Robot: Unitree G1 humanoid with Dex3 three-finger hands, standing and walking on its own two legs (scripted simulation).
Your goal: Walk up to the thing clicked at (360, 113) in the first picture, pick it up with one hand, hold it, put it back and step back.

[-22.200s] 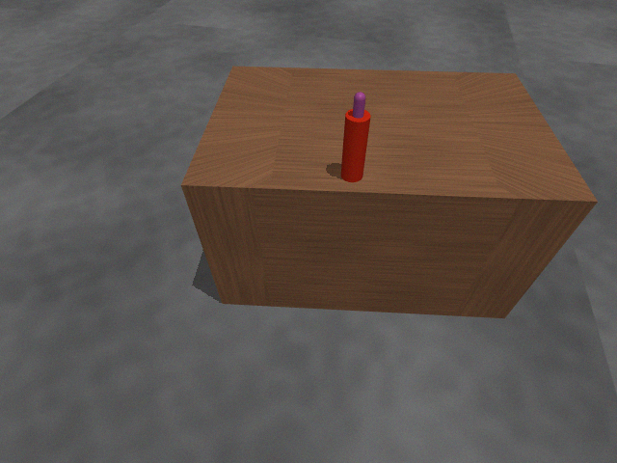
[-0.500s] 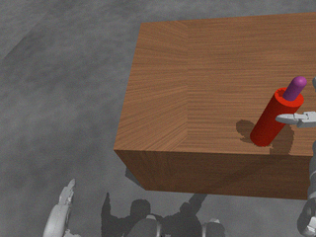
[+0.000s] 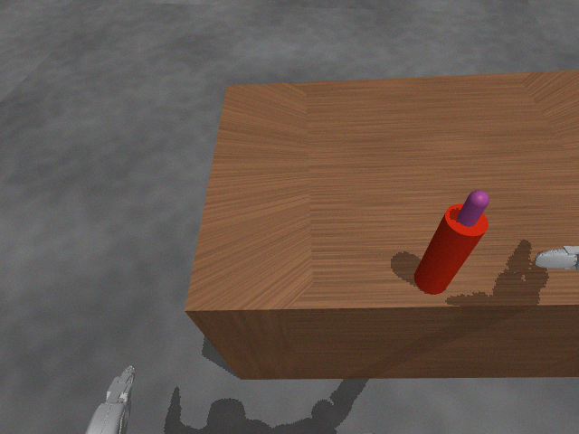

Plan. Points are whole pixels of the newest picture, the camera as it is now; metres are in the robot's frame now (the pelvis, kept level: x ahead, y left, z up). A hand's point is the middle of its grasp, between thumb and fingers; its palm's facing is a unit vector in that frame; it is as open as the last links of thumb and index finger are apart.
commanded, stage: sink last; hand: right
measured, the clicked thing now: (451, 243) +0.41 -0.22 -0.02
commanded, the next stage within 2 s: home in 0.96 s
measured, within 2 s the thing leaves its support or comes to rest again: neither
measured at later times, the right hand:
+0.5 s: hand (526, 415) +0.17 -0.24 +0.00, palm faces +0.30 +0.89 -0.33, open 17.3 cm
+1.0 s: hand (541, 432) +0.16 -0.24 +0.02, palm faces +0.36 +0.86 -0.36, open 17.5 cm
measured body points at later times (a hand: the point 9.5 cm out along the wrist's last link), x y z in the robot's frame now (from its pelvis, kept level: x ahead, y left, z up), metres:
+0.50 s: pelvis +0.01 +0.01 +0.01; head +0.03 +0.02 +0.46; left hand +0.17 +0.28 -0.04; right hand +0.15 -0.28 +0.02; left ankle -0.01 +0.14 -0.71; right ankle +0.00 -0.10 -0.71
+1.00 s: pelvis -0.01 +0.03 +0.01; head +0.00 +0.05 +0.46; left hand +0.15 +0.29 -0.06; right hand +0.13 -0.28 +0.05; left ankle -0.01 +0.14 -0.71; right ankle +0.00 -0.10 -0.71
